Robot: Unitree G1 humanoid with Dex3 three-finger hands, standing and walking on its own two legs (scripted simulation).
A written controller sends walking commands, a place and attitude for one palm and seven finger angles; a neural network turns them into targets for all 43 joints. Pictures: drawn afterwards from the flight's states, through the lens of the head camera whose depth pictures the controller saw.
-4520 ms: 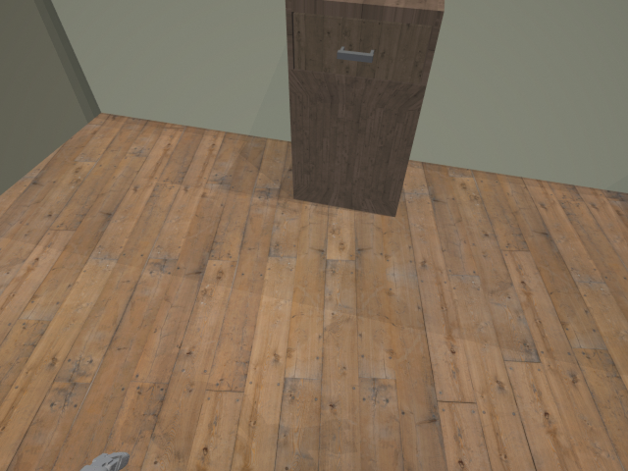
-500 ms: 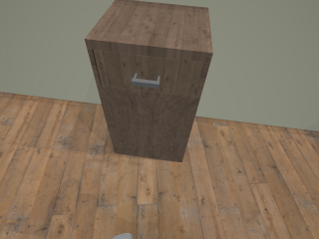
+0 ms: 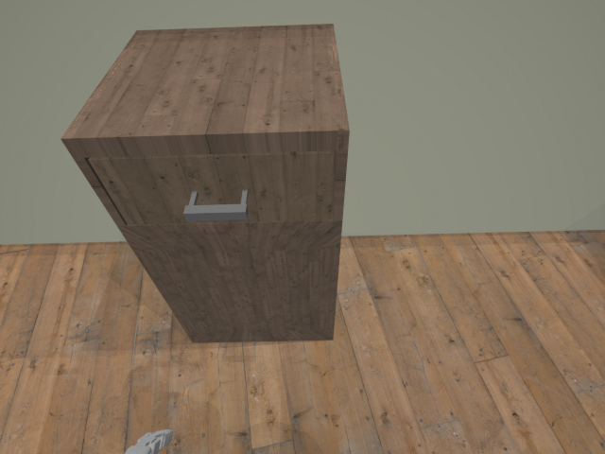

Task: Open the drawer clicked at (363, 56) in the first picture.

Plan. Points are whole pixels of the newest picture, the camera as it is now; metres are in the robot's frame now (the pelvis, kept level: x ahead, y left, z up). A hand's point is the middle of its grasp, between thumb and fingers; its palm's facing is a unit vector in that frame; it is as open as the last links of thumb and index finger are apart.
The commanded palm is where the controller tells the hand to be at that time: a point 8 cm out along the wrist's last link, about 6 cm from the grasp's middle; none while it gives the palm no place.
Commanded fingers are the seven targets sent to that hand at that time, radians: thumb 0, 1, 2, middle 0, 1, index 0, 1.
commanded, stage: come to a stop and stand still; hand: left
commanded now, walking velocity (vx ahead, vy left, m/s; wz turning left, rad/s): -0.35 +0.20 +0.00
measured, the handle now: (218, 204) +0.55 +0.18 -0.03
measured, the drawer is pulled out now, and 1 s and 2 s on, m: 0.00 0.00 0.00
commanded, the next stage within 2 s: look again from close up in 1.90 s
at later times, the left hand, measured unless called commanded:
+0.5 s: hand out of the picture +0.06 +0.23 -0.17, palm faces +0.08 -0.98 -0.19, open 7.4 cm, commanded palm none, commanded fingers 0.00 0.90 0.90 -0.20 -0.30 -0.20 -0.30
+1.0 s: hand out of the picture +0.02 +0.15 -0.16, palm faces +0.01 -0.98 -0.20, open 7.3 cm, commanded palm none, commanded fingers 0.00 0.90 0.90 -0.20 -0.30 -0.20 -0.30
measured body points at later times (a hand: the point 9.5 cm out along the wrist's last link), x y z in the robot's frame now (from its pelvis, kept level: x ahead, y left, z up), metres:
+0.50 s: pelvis +0.03 +0.03 +0.01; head +0.06 +0.06 +0.46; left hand +0.06 +0.28 -0.15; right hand +0.11 -0.20 -0.12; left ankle +0.05 +0.12 -0.73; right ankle +0.02 -0.10 -0.68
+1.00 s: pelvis +0.01 -0.02 +0.01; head +0.00 -0.04 +0.46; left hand +0.02 +0.20 -0.14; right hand -0.04 -0.24 -0.15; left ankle +0.05 +0.12 -0.73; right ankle -0.03 -0.12 -0.73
